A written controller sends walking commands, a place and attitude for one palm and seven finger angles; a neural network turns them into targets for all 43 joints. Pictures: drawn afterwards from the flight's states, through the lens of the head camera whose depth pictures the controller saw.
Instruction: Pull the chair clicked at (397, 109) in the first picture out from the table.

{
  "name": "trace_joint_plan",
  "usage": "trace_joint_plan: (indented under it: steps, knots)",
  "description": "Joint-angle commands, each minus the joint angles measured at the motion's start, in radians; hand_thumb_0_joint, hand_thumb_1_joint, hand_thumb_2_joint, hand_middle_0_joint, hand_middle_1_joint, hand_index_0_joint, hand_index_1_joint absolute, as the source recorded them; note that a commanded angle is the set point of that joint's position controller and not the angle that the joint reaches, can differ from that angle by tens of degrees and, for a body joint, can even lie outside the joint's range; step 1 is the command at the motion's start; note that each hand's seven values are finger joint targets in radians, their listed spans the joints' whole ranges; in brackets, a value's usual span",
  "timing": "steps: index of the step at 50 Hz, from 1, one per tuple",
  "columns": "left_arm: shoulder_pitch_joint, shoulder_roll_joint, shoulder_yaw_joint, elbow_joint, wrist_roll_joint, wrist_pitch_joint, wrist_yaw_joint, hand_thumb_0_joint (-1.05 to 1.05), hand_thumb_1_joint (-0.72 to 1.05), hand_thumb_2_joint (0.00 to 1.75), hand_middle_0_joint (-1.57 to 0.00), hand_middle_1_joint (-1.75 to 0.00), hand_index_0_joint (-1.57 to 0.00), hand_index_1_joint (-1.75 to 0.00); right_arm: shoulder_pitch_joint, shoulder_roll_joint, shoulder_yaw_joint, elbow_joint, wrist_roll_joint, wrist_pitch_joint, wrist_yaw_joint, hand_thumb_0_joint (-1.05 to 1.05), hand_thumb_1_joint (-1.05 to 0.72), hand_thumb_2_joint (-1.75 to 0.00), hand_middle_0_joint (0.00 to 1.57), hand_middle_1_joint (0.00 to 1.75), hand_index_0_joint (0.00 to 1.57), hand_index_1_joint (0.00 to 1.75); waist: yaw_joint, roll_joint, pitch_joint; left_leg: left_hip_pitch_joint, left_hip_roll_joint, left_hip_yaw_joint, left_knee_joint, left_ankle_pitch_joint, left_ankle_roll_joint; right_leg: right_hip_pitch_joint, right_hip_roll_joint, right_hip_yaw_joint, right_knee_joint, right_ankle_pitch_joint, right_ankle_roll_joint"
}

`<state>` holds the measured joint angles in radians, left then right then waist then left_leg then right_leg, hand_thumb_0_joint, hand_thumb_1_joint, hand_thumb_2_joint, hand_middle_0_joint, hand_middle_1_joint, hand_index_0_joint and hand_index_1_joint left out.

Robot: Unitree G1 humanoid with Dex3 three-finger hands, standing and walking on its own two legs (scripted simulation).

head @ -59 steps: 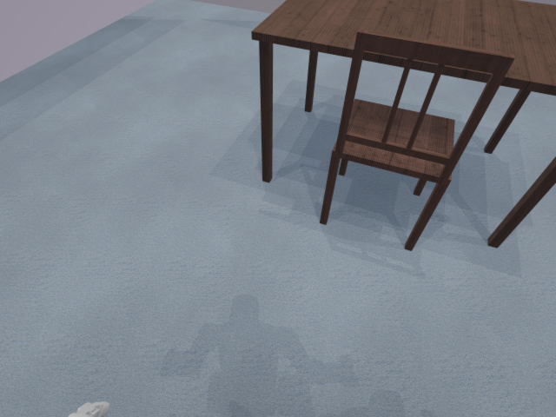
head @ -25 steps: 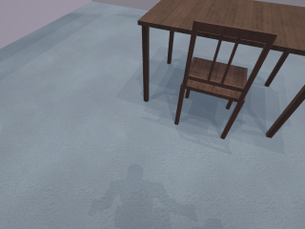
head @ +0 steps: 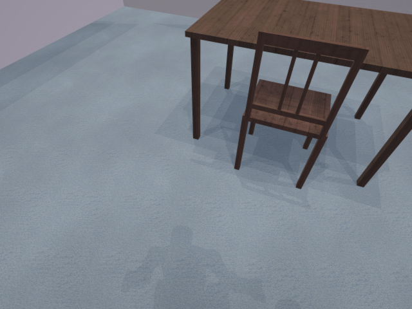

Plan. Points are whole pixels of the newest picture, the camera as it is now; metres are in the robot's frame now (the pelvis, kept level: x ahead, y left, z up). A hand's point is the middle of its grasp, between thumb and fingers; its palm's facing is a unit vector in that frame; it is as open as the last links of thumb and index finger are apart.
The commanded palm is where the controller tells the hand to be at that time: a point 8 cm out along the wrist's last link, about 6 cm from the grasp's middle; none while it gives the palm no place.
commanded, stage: look at it before walking up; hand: left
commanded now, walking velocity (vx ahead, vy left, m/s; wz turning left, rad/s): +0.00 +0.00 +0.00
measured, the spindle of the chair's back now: (287, 82) +1.05 -0.30 -0.11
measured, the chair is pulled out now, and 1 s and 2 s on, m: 0.00 0.00 0.00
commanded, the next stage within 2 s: walk to a spot facing it in 0.26 s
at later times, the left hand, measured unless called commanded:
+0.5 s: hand out of the picture +0.07 +0.24 -0.16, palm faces -0.03 -0.94 -0.33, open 7.4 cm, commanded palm none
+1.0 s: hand out of the picture +0.05 +0.16 -0.16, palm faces -0.19 -0.96 -0.22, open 7.4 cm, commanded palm none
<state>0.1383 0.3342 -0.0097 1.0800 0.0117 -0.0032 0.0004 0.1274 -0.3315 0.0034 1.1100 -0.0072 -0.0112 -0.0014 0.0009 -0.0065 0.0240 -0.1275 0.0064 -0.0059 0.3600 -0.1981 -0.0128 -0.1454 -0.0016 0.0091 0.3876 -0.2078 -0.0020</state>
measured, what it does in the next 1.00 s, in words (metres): lifts its left foot, turning right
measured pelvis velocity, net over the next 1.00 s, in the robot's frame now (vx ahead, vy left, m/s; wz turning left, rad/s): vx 0.01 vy -0.03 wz -0.28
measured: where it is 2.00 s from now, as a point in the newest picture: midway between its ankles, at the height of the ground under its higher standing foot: outside the picture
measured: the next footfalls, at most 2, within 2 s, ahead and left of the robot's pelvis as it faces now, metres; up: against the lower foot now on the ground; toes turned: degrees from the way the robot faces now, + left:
left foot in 1.26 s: +0.20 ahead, +0.09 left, +0.00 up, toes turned -23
right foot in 1.76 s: +0.23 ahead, -0.20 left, +0.00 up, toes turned -50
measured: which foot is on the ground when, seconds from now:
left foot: down 0.00-0.74, up 0.76-1.00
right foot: down 0.00-1.00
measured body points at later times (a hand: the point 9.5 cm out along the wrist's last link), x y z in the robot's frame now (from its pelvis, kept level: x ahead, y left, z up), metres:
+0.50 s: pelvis +0.00 +0.00 +0.00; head +0.01 +0.00 +0.45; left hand +0.07 +0.29 -0.14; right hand +0.08 -0.29 -0.14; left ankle +0.00 +0.13 -0.75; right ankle +0.00 -0.12 -0.75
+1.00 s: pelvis +0.01 -0.03 +0.00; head +0.03 -0.05 +0.45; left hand +0.06 +0.21 -0.14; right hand +0.02 -0.30 -0.15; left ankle +0.05 +0.13 -0.67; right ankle -0.01 -0.10 -0.75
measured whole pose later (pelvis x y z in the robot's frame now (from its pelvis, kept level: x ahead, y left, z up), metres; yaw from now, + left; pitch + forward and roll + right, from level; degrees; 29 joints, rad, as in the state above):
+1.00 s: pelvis +0.01 -0.03 +0.00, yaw -16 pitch +1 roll +1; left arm 0.37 0.17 0.04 0.97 0.02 -0.01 -0.01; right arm 0.18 -0.24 -0.07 0.96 -0.03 0.02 0.01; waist 0.04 0.02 0.02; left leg -0.51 0.08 0.01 1.02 -0.28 -0.07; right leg -0.22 0.07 0.08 0.40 -0.19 -0.07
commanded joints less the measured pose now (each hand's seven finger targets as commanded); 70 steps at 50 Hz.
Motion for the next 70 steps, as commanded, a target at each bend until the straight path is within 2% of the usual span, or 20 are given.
trace_joint_plan:
  steps: [1,20,24,30,33,35,36,37,38,41,46,55,58,60,61,62,63,64,67,70]
  knots:
    - [-0.037,0.204,0.046,-0.062,-0.002,-0.024,0.012,0.00,0.90,0.90,-0.20,-0.30,-0.20,-0.30,-0.045,-0.207,-0.036,-0.061,0.000,-0.024,-0.013,0.00,-0.90,-0.90,0.20,0.30,0.20,0.30,0.001,-0.001,-0.038,-0.005,0.109,-0.096,-0.058,0.093,0.036,-0.011,-0.113,0.110,-0.075,0.080,-0.030]
    - [-0.035,0.211,0.049,-0.060,-0.001,-0.024,0.011,0.00,0.90,0.90,-0.20,-0.30,-0.20,-0.30,-0.036,-0.212,-0.041,-0.056,-0.002,-0.025,-0.016,0.00,-0.90,-0.90,0.20,0.30,0.20,0.30,-0.004,0.003,-0.049,0.022,0.118,-0.078,-0.043,0.130,0.032,-0.015,-0.112,0.124,-0.065,0.158,-0.036]
    - [0.035,0.102,0.041,-0.076,0.000,0.016,0.016,0.00,0.90,0.90,-0.20,-0.30,-0.20,-0.30,0.042,-0.094,-0.034,-0.075,-0.003,0.000,-0.026,0.00,-0.90,-0.90,0.20,0.30,0.20,0.30,-0.010,0.003,-0.053,0.019,0.131,-0.012,0.034,0.146,0.012,-0.073,-0.097,0.146,0.031,0.257,-0.027]
    - [0.070,0.072,0.064,-0.159,0.006,0.041,0.001,0.00,0.90,0.90,-0.20,-0.30,-0.20,-0.30,0.034,-0.130,-0.075,-0.166,-0.008,0.015,-0.034,0.00,-0.90,-0.90,0.20,0.30,0.20,0.30,-0.001,0.121,-0.030,-0.021,0.249,-0.062,0.015,0.087,0.080,-0.219,-0.007,0.091,0.273,0.102,-0.008]
    - [0.096,0.033,0.076,-0.188,0.007,0.048,-0.006,0.00,0.90,0.90,-0.20,-0.30,-0.20,-0.30,0.008,-0.122,-0.089,-0.201,-0.011,0.009,-0.031,0.00,-0.90,-0.90,0.20,0.30,0.20,0.30,0.015,0.198,-0.017,-0.076,0.358,-0.076,0.009,0.246,0.168,-0.218,-0.016,0.006,0.452,-0.269,0.011]
    - [0.179,0.021,0.086,-0.182,0.009,0.040,-0.011,0.00,0.90,0.90,-0.20,-0.30,-0.20,-0.30,-0.026,-0.114,-0.093,-0.221,-0.014,0.013,-0.030,0.00,-0.90,-0.90,0.20,0.30,0.20,0.30,0.062,0.141,-0.025,-0.142,0.310,0.023,0.161,0.245,0.110,-0.092,-0.031,-0.009,0.286,-0.141,0.005]
    - [0.244,0.056,0.095,-0.168,0.015,0.028,-0.012,0.00,0.90,0.90,-0.20,-0.30,-0.20,-0.30,-0.023,-0.098,-0.091,-0.227,-0.010,0.020,-0.023,0.00,-0.90,-0.90,0.20,0.30,0.20,0.30,0.086,-0.009,-0.050,-0.221,0.221,0.103,0.347,0.036,0.042,-0.002,-0.060,0.062,0.111,-0.003,-0.016]
    - [0.263,0.165,0.118,-0.175,0.027,0.010,0.001,0.00,0.90,0.90,-0.20,-0.30,-0.20,-0.30,0.001,-0.005,-0.074,-0.264,-0.003,0.023,-0.014,0.00,-0.90,-0.90,0.20,0.30,0.20,0.30,0.076,-0.361,-0.042,-0.496,0.046,0.183,0.640,-0.380,-0.043,0.092,-0.325,0.530,-0.088,0.040,-0.124]
    - [0.304,0.163,0.119,-0.180,0.006,0.011,0.012,0.00,0.90,0.90,-0.20,-0.30,-0.20,-0.30,-0.062,-0.041,-0.072,-0.285,-0.007,0.027,-0.016,0.00,-0.90,-0.90,0.20,0.30,0.20,0.30,0.120,-0.296,-0.037,-0.492,0.043,0.010,0.741,-0.410,-0.033,-0.003,-0.351,0.639,-0.202,-0.105,-0.185]
    - [0.169,0.084,0.106,-0.211,0.005,-0.003,0.010,0.00,0.90,0.90,-0.20,-0.30,-0.20,-0.30,-0.030,-0.038,-0.084,-0.251,-0.016,0.011,0.000,0.00,-0.90,-0.90,0.20,0.30,0.20,0.30,0.033,-0.076,0.016,-0.502,0.094,-0.022,0.769,-0.178,-0.039,-0.040,-0.243,0.497,-0.196,-0.290,-0.192]
    - [0.243,0.051,0.108,-0.179,0.006,-0.037,0.001,0.00,0.90,0.90,-0.20,-0.30,-0.20,-0.30,0.000,0.003,-0.086,-0.238,-0.020,0.001,0.008,0.00,-0.90,-0.90,0.20,0.30,0.20,0.30,0.032,-0.078,-0.024,-0.511,0.083,0.003,0.700,-0.078,-0.055,0.027,-0.182,0.404,-0.185,-0.192,-0.185]
    - [0.315,0.038,0.109,-0.154,0.015,-0.042,0.001,0.00,0.90,0.90,-0.20,-0.30,-0.20,-0.30,-0.084,0.030,-0.079,-0.300,-0.013,-0.024,0.009,0.00,-0.90,-0.90,0.20,0.30,0.20,0.30,0.067,-0.124,0.004,-0.476,0.050,0.013,0.467,-0.104,-0.053,0.034,-0.163,0.463,-0.170,-0.133,-0.202]
    - [0.272,0.056,0.117,-0.167,0.017,-0.036,0.004,0.00,0.90,0.90,-0.20,-0.30,-0.20,-0.30,-0.067,0.034,-0.078,-0.313,-0.003,-0.038,0.006,0.00,-0.90,-0.90,0.20,0.30,0.20,0.30,0.055,-0.150,0.003,-0.341,0.029,0.009,0.328,-0.148,-0.038,-0.032,-0.161,0.472,-0.124,-0.085,-0.198]
    - [0.211,0.063,0.124,-0.182,0.014,-0.031,0.003,0.00,0.90,0.90,-0.20,-0.30,-0.20,-0.30,0.030,0.028,-0.078,-0.290,0.001,-0.049,-0.002,0.00,-0.90,-0.90,0.20,0.30,0.20,0.30,0.001,-0.137,-0.014,-0.121,0.005,0.024,0.170,-0.081,-0.032,-0.151,-0.114,0.434,-0.047,-0.078,-0.162]
    - [0.185,0.042,0.123,-0.192,0.013,-0.028,0.002,0.00,0.90,0.90,-0.20,-0.30,-0.20,-0.30,0.128,-0.001,-0.085,-0.258,0.004,-0.055,-0.014,0.00,-0.90,-0.90,0.20,0.30,0.20,0.30,-0.040,-0.067,-0.042,0.087,0.028,0.005,0.064,-0.069,-0.027,-0.283,-0.059,0.392,0.055,-0.105,-0.127]
    - [0.184,-0.014,0.116,-0.208,0.004,-0.025,-0.008,0.00,0.90,0.90,-0.20,-0.30,-0.20,-0.30,0.263,-0.091,-0.101,-0.221,-0.006,-0.061,-0.029,0.00,-0.90,-0.90,0.20,0.30,0.20,0.30,-0.094,0.153,-0.112,0.310,0.215,-0.194,-0.030,-0.252,0.015,-0.455,0.052,0.271,0.283,-0.193,-0.085]
    - [0.191,-0.053,0.110,-0.228,0.002,-0.033,-0.020,0.00,0.90,0.90,-0.20,-0.30,-0.20,-0.30,0.354,-0.172,-0.115,-0.211,-0.017,-0.057,-0.029,0.00,-0.90,-0.90,0.20,0.30,0.20,0.30,-0.107,0.350,-0.122,0.344,0.466,-0.497,-0.149,-0.394,0.105,-0.606,0.115,0.077,0.578,-0.384,-0.023]
    - [0.154,-0.018,0.119,-0.233,0.013,-0.037,-0.023,0.00,0.90,0.90,-0.20,-0.30,-0.20,-0.30,0.305,-0.141,-0.104,-0.227,-0.017,-0.048,-0.025,0.00,-0.90,-0.90,0.20,0.30,0.20,0.30,-0.090,0.231,-0.043,0.186,0.506,-0.539,-0.197,-0.474,0.152,-0.609,0.034,0.073,0.703,-0.343,-0.021]
    - [0.148,-0.035,0.123,-0.193,0.027,-0.015,-0.049,0.00,0.90,0.90,-0.20,-0.30,-0.20,-0.30,0.180,0.002,-0.063,-0.231,-0.014,-0.063,-0.025,0.00,-0.90,-0.90,0.20,0.30,0.20,0.30,0.001,0.140,0.102,-0.029,0.357,-0.221,-0.203,-0.254,0.094,-0.577,-0.057,0.036,0.826,-0.114,-0.001]
    - [0.168,-0.073,0.113,-0.181,0.024,0.010,-0.053,0.00,0.90,0.90,-0.20,-0.30,-0.20,-0.30,0.217,0.041,-0.049,-0.200,-0.007,-0.078,-0.036,0.00,-0.90,-0.90,0.20,0.30,0.20,0.30,0.020,0.171,0.072,-0.015,0.295,0.009,-0.144,0.171,0.074,-0.549,-0.065,0.010,0.842,-0.016,0.024]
